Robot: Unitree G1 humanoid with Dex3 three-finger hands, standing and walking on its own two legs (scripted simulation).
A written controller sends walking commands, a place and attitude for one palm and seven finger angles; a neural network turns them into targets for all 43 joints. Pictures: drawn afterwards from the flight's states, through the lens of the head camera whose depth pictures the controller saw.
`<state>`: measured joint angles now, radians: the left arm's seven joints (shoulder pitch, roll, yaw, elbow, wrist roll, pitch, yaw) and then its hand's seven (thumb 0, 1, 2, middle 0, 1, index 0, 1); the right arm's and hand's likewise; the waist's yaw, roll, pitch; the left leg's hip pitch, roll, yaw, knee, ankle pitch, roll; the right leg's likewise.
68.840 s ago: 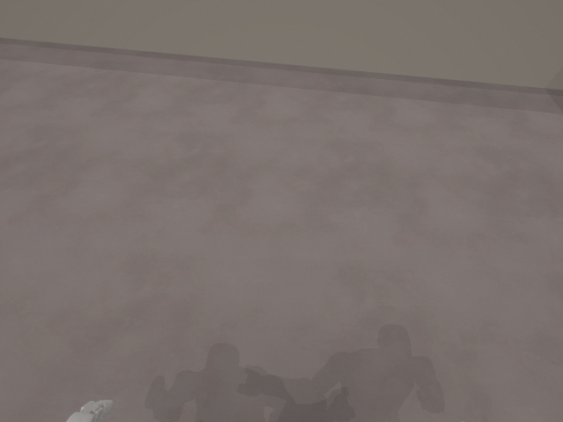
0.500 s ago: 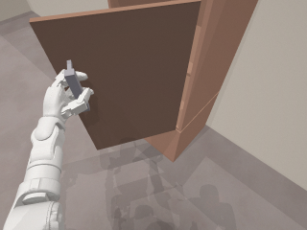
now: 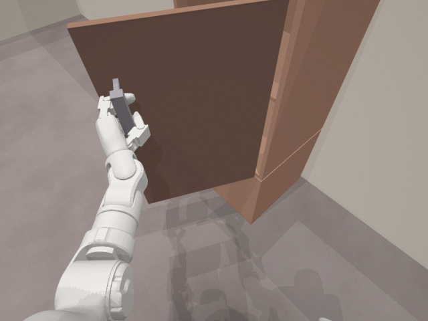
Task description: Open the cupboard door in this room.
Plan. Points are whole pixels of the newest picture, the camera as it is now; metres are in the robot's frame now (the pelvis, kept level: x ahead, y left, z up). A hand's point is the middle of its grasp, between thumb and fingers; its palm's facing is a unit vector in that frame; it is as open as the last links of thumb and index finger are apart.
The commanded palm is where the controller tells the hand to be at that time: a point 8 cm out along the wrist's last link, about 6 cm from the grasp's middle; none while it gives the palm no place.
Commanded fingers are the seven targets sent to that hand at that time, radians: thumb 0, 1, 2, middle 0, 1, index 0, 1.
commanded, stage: pull the door open along its arc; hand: left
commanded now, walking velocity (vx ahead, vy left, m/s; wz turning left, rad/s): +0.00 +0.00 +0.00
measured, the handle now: (126, 114) +0.50 +0.18 +0.11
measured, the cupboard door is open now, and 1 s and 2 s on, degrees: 64 87 87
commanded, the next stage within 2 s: open thumb and fingers to let go in 0.80 s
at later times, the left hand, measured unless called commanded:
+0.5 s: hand (153, 154) +0.38 +0.11 +0.11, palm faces +0.31 -0.95 +0.04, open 6.2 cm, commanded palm +0.31 +0.16 +0.10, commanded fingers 0.00 0.90 0.90 -0.40 -1.35 -0.40 -1.35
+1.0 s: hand (176, 174) +0.34 +0.07 +0.11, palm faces +0.34 -0.94 -0.03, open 6.2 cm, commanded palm +0.29 +0.10 +0.10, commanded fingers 0.00 0.48 0.72 -0.37 -1.30 -0.37 -1.30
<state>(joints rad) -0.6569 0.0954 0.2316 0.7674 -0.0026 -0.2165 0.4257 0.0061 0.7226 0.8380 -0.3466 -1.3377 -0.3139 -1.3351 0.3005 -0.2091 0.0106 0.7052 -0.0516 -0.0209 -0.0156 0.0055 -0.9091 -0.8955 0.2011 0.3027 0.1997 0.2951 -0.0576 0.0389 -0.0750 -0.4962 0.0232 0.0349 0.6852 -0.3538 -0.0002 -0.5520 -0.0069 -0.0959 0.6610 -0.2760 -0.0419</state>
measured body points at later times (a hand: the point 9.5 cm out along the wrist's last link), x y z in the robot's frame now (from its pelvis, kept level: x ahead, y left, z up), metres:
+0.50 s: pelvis +0.01 +0.00 +0.01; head +0.03 -0.02 +0.46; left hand +0.36 +0.16 +0.11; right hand +0.12 -0.25 -0.11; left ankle -0.01 +0.12 -0.72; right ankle +0.03 -0.09 -0.72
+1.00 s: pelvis +0.03 +0.00 +0.01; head +0.04 -0.02 +0.46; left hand +0.32 +0.11 +0.12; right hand +0.24 -0.18 -0.09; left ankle -0.01 +0.12 -0.72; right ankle +0.03 -0.09 -0.72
